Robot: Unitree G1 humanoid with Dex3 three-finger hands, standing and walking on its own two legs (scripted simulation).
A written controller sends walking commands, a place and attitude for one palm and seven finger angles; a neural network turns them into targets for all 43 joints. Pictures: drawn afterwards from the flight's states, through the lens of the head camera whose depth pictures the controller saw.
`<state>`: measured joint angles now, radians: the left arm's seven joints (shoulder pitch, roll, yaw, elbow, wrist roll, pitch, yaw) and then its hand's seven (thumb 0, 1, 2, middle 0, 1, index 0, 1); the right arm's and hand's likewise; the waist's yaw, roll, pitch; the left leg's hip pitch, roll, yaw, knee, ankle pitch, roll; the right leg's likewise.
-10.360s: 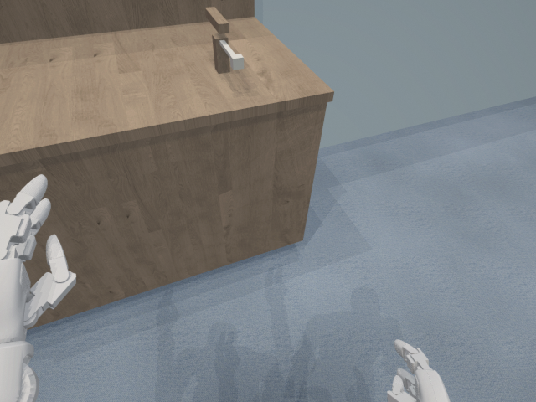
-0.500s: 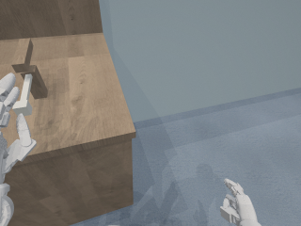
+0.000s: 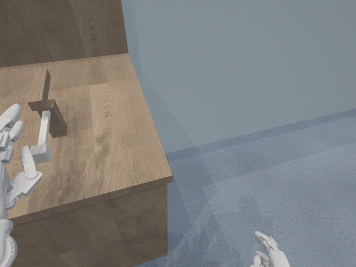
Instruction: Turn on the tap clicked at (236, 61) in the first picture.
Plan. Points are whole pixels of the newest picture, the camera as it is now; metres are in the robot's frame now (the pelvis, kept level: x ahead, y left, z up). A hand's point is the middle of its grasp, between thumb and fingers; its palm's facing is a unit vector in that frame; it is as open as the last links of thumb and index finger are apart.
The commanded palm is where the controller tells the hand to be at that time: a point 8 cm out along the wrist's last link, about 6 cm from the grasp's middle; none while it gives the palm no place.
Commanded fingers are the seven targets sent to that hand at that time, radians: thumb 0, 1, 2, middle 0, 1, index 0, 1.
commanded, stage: come to a stop and stand still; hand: left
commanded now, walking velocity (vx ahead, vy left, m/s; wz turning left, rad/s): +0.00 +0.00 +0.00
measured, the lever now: (41, 153) +0.29 +0.30 +0.12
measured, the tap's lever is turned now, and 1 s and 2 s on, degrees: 0 0 0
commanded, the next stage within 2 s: look again from close up in 0.10 s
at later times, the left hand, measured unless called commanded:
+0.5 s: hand (65, 180) +0.23 +0.22 +0.14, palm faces +0.23 -0.90 -0.38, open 7.4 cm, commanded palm +0.17 +0.28 +0.18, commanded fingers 0.00 0.90 0.90 -0.20 -0.30 -0.20 -0.30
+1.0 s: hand (48, 189) +0.20 +0.23 +0.16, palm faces +0.28 -0.86 -0.43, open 7.4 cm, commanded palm +0.14 +0.27 +0.18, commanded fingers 0.00 0.90 0.90 -0.20 -0.30 -0.20 -0.30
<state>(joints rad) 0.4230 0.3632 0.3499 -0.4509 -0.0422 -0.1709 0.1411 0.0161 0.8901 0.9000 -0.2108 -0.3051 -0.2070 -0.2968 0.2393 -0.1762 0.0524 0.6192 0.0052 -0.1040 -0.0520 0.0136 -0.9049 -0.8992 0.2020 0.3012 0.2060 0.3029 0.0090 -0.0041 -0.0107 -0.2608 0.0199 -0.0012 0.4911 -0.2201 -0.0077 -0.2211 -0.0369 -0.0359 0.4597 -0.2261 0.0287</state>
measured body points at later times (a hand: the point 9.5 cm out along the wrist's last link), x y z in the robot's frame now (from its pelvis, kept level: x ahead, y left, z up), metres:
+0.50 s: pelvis +0.00 +0.01 +0.00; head +0.02 +0.02 +0.45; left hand +0.21 +0.27 +0.17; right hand +0.17 -0.22 -0.07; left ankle +0.03 +0.12 -0.74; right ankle +0.01 -0.14 -0.74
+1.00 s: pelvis -0.04 +0.00 +0.00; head +0.03 +0.02 +0.44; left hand +0.18 +0.28 +0.18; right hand +0.17 -0.21 -0.07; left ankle +0.03 +0.12 -0.74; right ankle +0.01 -0.14 -0.74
